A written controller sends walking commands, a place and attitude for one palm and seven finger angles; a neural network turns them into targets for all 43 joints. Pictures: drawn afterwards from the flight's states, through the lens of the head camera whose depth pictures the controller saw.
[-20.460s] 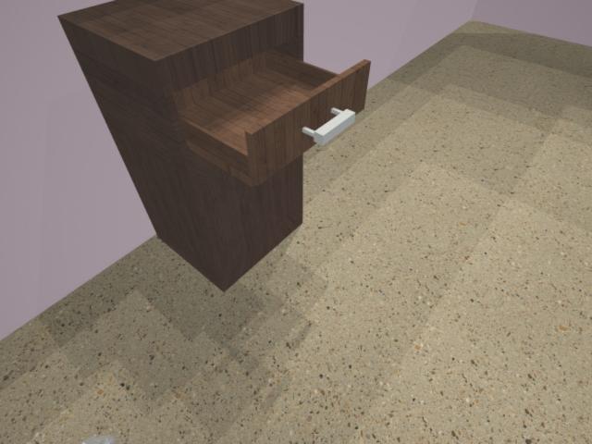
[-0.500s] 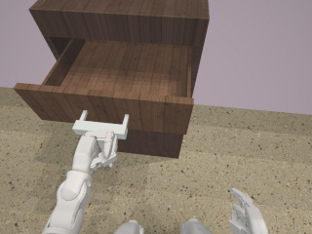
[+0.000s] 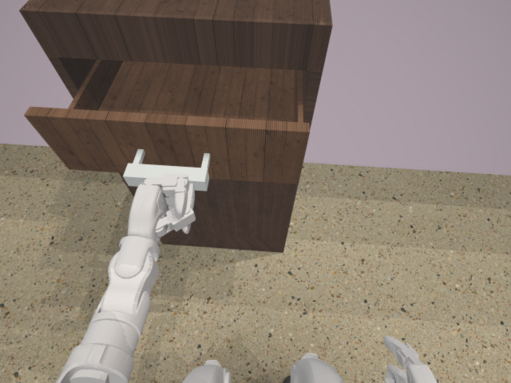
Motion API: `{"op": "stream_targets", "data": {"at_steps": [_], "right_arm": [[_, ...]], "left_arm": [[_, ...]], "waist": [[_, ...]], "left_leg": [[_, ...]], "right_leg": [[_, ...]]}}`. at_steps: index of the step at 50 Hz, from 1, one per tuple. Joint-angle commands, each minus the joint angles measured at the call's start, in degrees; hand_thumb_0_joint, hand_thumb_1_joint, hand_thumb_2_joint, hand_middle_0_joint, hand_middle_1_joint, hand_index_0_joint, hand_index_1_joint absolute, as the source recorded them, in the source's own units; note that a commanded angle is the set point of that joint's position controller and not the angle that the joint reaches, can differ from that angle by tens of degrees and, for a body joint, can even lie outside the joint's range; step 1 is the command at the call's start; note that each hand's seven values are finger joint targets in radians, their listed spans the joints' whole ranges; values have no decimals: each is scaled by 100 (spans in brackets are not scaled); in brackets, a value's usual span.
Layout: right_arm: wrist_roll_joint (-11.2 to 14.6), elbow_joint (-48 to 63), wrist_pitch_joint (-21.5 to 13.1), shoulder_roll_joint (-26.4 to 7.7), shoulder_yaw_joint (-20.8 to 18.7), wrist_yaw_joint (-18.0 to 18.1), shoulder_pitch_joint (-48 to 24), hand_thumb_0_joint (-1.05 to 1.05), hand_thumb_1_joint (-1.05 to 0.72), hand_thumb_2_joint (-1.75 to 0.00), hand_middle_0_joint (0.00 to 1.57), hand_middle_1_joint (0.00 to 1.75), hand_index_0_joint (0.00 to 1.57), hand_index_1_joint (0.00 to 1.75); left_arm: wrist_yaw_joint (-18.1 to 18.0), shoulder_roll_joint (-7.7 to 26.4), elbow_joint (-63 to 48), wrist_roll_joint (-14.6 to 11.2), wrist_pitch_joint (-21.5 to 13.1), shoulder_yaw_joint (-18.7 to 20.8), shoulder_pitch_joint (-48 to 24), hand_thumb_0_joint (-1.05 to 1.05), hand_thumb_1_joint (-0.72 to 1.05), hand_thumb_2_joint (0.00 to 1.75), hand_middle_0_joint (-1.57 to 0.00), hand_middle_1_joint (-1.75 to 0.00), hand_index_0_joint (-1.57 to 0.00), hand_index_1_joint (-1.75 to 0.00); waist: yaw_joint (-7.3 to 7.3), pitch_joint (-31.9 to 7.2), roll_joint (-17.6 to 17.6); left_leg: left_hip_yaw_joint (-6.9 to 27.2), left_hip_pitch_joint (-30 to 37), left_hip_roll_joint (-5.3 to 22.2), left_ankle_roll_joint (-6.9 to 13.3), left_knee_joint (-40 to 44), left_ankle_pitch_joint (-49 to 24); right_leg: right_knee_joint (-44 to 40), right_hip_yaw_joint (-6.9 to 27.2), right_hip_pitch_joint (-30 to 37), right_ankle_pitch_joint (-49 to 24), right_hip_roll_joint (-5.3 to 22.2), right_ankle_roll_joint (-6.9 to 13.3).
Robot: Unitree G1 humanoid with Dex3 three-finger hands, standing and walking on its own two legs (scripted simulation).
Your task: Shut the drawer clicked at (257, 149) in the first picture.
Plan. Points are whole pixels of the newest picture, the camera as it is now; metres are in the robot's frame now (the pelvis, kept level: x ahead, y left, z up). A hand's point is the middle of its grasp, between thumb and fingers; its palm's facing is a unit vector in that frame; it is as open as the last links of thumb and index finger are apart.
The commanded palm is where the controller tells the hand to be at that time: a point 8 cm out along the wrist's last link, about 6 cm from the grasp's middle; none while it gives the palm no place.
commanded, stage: push the drawer shut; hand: left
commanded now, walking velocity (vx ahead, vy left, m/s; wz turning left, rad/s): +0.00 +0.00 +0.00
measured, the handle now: (170, 166) +0.45 +0.15 +0.05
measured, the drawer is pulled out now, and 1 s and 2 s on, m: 0.14 0.02 0.00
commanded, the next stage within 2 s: pull the fist back off the drawer in 1.40 s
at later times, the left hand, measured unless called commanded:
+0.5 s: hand (198, 177) +0.43 +0.10 +0.05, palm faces -0.08 -1.00 -0.05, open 2.8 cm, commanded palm +0.42 +0.16 +0.05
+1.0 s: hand (204, 150) +0.48 +0.10 +0.05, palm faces -0.07 -1.00 -0.05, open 3.0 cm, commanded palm +0.48 +0.15 +0.05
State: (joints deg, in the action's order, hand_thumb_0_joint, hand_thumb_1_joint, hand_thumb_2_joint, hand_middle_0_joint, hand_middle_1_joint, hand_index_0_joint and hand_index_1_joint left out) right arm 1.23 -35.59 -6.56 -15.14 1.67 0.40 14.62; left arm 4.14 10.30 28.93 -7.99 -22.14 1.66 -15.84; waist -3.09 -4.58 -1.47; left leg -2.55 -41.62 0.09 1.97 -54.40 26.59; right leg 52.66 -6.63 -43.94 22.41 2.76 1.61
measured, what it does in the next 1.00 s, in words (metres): stands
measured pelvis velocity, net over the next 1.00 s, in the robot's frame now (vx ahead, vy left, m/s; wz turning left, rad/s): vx -0.01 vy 0.00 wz -0.03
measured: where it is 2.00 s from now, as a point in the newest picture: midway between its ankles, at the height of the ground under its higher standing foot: outside the picture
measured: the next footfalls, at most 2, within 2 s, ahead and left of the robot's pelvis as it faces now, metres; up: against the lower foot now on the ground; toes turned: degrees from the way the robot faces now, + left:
none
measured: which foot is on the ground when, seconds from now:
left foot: down 0.00-1.00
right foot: down 0.00-1.00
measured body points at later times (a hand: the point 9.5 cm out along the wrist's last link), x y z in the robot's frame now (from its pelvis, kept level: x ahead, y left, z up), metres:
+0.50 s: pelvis +0.00 +0.00 +0.00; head +0.09 -0.01 +0.44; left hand +0.43 +0.16 +0.05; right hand +0.08 -0.26 -0.12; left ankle +0.00 +0.10 -0.68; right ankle +0.03 -0.11 -0.68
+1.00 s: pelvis -0.01 +0.00 -0.01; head +0.11 +0.00 +0.42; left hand +0.48 +0.15 +0.05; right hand +0.01 -0.26 -0.13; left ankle +0.00 +0.10 -0.68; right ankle +0.03 -0.11 -0.68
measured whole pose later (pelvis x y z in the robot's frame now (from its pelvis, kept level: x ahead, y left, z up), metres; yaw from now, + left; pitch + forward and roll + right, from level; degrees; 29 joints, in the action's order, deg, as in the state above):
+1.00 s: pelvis -0.01 +0.00 -0.01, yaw -1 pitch +20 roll -1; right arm -1.1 -37.6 -2.8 -15.4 2.0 -0.9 19.8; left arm 4.0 17.7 65.2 -3.7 -27.8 14.2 -49.2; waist -9.3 -5.4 -1.7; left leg -3.2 -51.9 1.3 2.1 -58.6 26.7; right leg 55.6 -5.9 -54.2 21.3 1.7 1.9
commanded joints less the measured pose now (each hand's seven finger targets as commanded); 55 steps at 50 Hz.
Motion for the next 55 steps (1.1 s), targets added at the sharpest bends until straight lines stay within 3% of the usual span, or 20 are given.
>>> {"op": "stream_targets", "data": {"at_steps": [1, 4, 7, 14, 17, 20, 21, 26, 29, 32, 34, 37, 39, 43, 46, 47, 49, 50, 52, 55], "right_arm": [[24, 589, -171, -739, -335, 33, 143, 0, -90, -90, 20, 30, 20, 30], [7, 571, -114, -728, -351, 2, 218, 0, -90, -90, 20, 30, 20, 30], [0, 477, -56, -767, -354, 12, 319, 0, -90, -90, 20, 30, 20, 30], [-33, 458, 36, -724, -339, -21, 420, 0, -90, -90, 20, 30, 20, 30], [-36, 428, 79, -765, -341, -21, 500, 0, -90, -90, 20, 30, 20, 30], [-47, 394, 100, -738, -341, -38, 544, 0, -90, -90, 20, 30, 20, 30], [-50, 363, 110, -757, -351, -32, 578, 0, -90, -90, 20, 30, 20, 30], [-74, 336, 154, -764, -358, -41, 699, 0, -90, -90, 20, 30, 20, 30], [-73, 277, 184, -756, -344, -46, 768, 0, -90, -90, 20, 30, 20, 30], [-101, 272, 199, -813, -355, -47, 859, 0, -90, -90, 20, 30, 20, 30], [-103, 228, 209, -778, -337, -53, 889, 0, -90, -90, 20, 30, 20, 30], [-123, 177, 221, -832, -334, -42, 974, 0, -90, -90, 20, 30, 20, 30], [-123, 171, 231, -830, -308, -42, 985, 0, -90, -90, 20, 30, 20, 30], [-181, 154, 241, -872, -309, -58, 1145, 0, -90, -90, 20, 30, 20, 30], [-191, 150, 257, -883, -290, -66, 1206, 0, -90, -90, 20, 30, 20, 30], [-210, 161, 258, -910, -290, -58, 1260, 0, -90, -90, 20, 30, 20, 30], [-225, 167, 275, -885, -286, -90, 1287, 0, -90, -90, 20, 30, 20, 30], [-233, 147, 282, -921, -292, -88, 1340, 0, -90, -90, 20, 30, 20, 30], [-261, 156, 284, -929, -280, -97, 1419, 0, -90, -90, 20, 30, 20, 30], [-299, 150, 321, -952, -288, -122, 1537, 0, -90, -90, 20, 30, 20, 30]], "left_arm": [[-186, 472, -1012, -13, -362, 281, -2686, 0, 90, 90, -140, -160, -140, -160], [-189, 328, -846, 17, -366, 170, -2827, 0, 90, 90, -140, -160, -140, -160], [-246, 632, -460, 44, -391, 461, -3179, 0, 90, 90, -140, -160, -140, -160], [-223, 719, -56, 49, -522, 655, -3587, 0, 90, 90, -140, -160, -140, -160], [-219, 972, 229, 50, -559, 876, -3709, 0, 90, 90, -140, -160, -140, -160], [-193, 812, 392, 68, -626, 763, -4102, 0, 90, 90, -140, -160, -140, -160], [-210, 914, 477, 67, -647, 846, -4206, 0, 90, 90, -140, -160, -140, -160], [-190, 1072, 719, 95, -749, 989, -4547, 0, 90, 90, -140, -160, -140, -160], [-160, 967, 921, 133, -785, 839, -5042, 0, 90, 90, -140, -160, -140, -160], [-173, 1269, 1080, 148, -847, 1093, -5135, 0, 90, 90, -140, -160, -140, -160], [-152, 1099, 1222, 176, -879, 919, -5503, 0, 90, 90, -140, -160, -140, -160], [-161, 1337, 1679, 199, -910, 1129, -5725, 0, 90, 90, -140, -160, -140, -160], [-146, 1372, 1869, 228, -925, 1114, -5963, 0, 90, 90, -140, -160, -140, -160], [-137, 1675, 2088, 284, -964, 1361, -6166, 0, 90, 90, -140, -160, -140, -160], [-109, 1779, 2308, 304, -925, 1417, -6418, 0, 90, 90, -140, -160, -140, -160], [-114, 1977, 2283, 320, -960, 1548, -6558, 0, 90, 90, -140, -160, -140, -160], [-101, 1722, 2367, 352, -933, 1350, -6682, 0, 90, 90, -140, -160, -140, -160], [-125, 1937, 2443, 364, -924, 1505, -6763, 0, 90, 90, -140, -160, -140, -160], [-145, 1811, 2475, 392, -910, 1375, -7012, 0, 90, 90, -140, -160, -140, -160], [-164, 1958, 2494, 464, -885, 1477, -7135, 0, 90, 90, -140, -160, -140, -160]], "waist": [[-277, -2007, 90], [-315, -2173, -1], [-359, -2036, 343], [-318, -2253, 85], [-343, -2201, 244], [-400, -2213, 2], [-437, -2229, 171], [-447, -2427, 171], [-570, -2343, -26], [-540, -2488, 26], [-656, -2481, -35], [-727, -2312, 208], [-782, -2255, 38], [-790, -2659, -100], [-858, -2515, -13], [-861, -2619, -64], [-941, -2687, -306], [-945, -2621, -153], [-1065, -2640, -211], [-1037, -2935, -386]], "left_leg": [[457, 754, 10, -111, 833, -1171], [466, 889, 31, -128, 794, -1474], [441, 605, 24, -90, 772, -1311], [372, 580, -12, -104, 772, -1374], [358, 444, -8, -82, 746, -1366], [345, 498, -10, -96, 736, -1283], [351, 461, -4, -87, 719, -1252], [305, 355, -32, -61, 667, -1296], [342, 418, -16, -63, 658, -1210], [357, 409, -23, -51, 630, -1208], [369, 423, -17, -53, 607, -1197], [361, 151, -25, -9, 569, -908], [332, 26, -43, -6, 560, -719], [373, 112, -47, -6, 455, -918], [373, -149, -36, 10, 408, -768], [403, -119, -36, 17, 385, -838], [419, 58, -23, 5, 347, -892], [439, -60, -6, 6, 332, -806], [490, 15, -1, 32, 322, -851], [507, 105, 10, 7, 250, -1053]], "right_leg": [[-593, 470, 1107, -930, -181, -38], [-520, 438, 1045, -1162, -199, -39], [-550, 475, 1116, -1112, -222, -55], [-521, 527, 1246, -1271, -229, -41], [-527, 550, 1288, -1317, -245, -40], [-527, 553, 1117, -1219, -246, -41], [-533, 551, 1124, -1191, -249, -50], [-520, 623, 1273, -1322, -255, -57], [-505, 591, 991, -1176, -276, -55], [-472, 596, 1031, -1165, -301, -42], [-465, 591, 904, -1149, -301, -56], [-506, 626, 837, -906, -319, -69], [-546, 675, 762, -737, -309, -76], [-430, 667, 736, -878, -331, -68], [-443, 696, 690, -747, -341, -70], [-390, 695, 671, -794, -346, -63], [-385, 658, 429, -772, -349, -64], [-384, 654, 409, -670, -358, -69], [-348, 622, 241, -679, -381, -71], [-286, 614, 241, -804, -379, -67]]}}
